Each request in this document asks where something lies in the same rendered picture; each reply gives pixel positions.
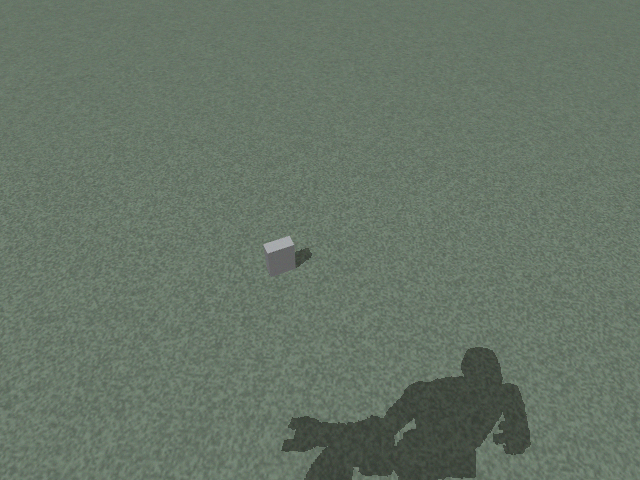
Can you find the carton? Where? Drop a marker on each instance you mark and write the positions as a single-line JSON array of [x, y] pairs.
[[280, 256]]

